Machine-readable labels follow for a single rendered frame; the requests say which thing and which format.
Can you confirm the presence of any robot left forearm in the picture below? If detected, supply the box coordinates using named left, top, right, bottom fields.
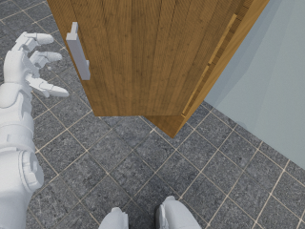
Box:
left=0, top=82, right=35, bottom=156

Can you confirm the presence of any cupboard door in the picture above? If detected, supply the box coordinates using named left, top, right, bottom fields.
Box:
left=47, top=0, right=241, bottom=116

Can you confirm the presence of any robot left hand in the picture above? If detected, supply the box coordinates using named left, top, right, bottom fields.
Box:
left=3, top=31, right=69, bottom=97

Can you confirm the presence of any handle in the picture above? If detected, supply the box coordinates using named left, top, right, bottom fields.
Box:
left=66, top=22, right=91, bottom=80

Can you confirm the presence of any left robot upper arm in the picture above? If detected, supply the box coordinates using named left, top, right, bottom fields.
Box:
left=0, top=150, right=44, bottom=229

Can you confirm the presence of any robot right thigh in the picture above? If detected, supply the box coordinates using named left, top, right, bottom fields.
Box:
left=159, top=200, right=201, bottom=229

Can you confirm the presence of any robot left shin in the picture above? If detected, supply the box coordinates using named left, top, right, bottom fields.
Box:
left=111, top=207, right=122, bottom=212

